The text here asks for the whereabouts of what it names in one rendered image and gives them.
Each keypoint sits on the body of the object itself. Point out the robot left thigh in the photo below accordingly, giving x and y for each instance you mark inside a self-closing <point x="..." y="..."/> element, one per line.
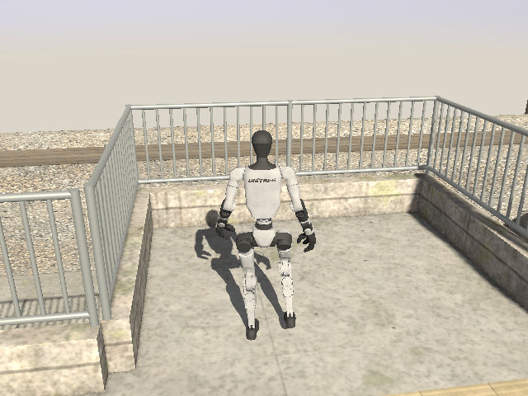
<point x="246" y="254"/>

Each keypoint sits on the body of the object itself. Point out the robot left upper arm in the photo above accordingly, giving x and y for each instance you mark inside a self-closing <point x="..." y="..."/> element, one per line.
<point x="232" y="188"/>

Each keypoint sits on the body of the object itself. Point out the robot left hand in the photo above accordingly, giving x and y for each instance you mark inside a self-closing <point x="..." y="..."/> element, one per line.
<point x="220" y="232"/>

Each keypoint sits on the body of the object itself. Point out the robot head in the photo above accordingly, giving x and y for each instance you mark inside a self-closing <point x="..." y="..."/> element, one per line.
<point x="261" y="142"/>

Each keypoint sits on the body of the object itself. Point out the left robot forearm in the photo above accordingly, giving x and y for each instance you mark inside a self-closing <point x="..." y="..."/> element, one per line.
<point x="223" y="216"/>

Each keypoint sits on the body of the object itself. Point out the right robot forearm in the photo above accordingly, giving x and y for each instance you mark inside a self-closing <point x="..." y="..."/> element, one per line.
<point x="304" y="220"/>

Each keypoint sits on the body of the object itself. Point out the robot right hand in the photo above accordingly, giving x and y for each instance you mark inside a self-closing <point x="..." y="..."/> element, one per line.
<point x="309" y="239"/>

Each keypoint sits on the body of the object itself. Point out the robot right upper arm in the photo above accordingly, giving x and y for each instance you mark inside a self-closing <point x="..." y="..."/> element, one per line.
<point x="292" y="184"/>

